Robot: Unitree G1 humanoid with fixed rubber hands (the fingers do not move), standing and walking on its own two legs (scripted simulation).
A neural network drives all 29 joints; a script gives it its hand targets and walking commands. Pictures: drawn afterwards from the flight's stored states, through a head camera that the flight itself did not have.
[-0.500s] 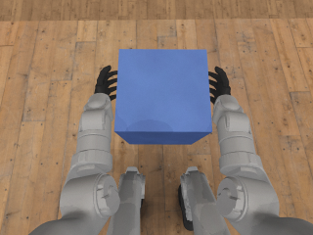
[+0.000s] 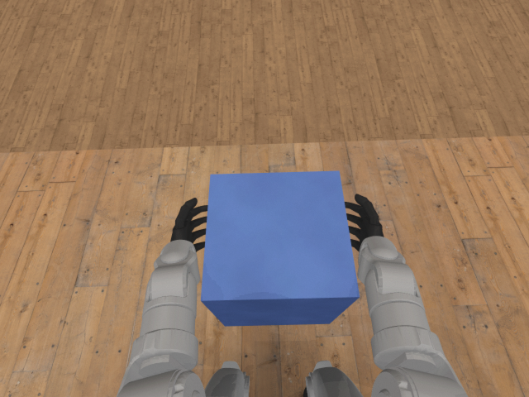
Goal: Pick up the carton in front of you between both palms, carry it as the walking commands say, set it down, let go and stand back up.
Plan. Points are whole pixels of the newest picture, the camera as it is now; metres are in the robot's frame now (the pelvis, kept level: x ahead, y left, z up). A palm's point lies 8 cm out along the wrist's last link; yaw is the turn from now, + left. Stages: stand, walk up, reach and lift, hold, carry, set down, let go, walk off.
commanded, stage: reach and lift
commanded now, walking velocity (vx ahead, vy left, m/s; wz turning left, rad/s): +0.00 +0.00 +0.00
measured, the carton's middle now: (276, 256) +0.36 +0.00 -0.09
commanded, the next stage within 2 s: hold in 1.34 s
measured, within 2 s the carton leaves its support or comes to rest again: neither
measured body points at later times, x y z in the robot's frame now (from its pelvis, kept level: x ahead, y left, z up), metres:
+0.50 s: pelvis +0.02 +0.00 +0.06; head -0.01 +0.00 +0.51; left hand +0.32 +0.15 +0.08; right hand +0.33 -0.15 +0.08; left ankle +0.05 +0.13 -0.68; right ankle +0.04 -0.13 -0.68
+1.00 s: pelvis +0.02 +0.00 +0.07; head +0.00 +0.00 +0.52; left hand +0.33 +0.15 +0.09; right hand +0.33 -0.15 +0.09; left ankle +0.05 +0.13 -0.68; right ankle +0.04 -0.13 -0.68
